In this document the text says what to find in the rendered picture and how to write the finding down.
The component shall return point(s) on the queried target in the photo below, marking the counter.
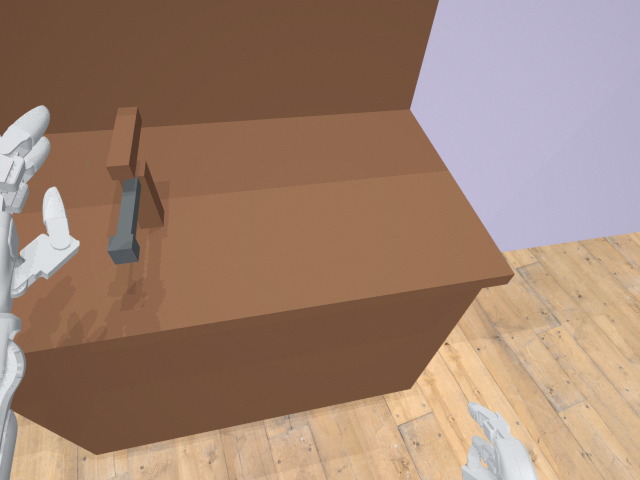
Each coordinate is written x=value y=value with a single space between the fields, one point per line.
x=302 y=243

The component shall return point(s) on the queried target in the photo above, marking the robot left hand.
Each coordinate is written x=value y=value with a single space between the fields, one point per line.
x=23 y=151

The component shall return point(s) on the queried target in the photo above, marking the left robot forearm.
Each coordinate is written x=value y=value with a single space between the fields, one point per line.
x=12 y=370

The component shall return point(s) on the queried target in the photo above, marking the tap lever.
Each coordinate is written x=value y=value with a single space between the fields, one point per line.
x=124 y=248

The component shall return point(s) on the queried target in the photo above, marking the robot right hand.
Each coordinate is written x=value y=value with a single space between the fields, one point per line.
x=508 y=459

